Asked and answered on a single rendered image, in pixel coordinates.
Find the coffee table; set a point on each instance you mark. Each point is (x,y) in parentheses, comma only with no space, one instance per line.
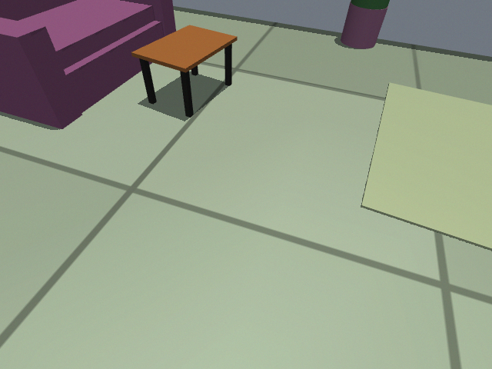
(184,50)

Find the sofa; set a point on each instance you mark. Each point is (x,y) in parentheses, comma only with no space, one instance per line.
(60,57)

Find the potted plant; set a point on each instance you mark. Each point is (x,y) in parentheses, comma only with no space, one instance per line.
(363,23)

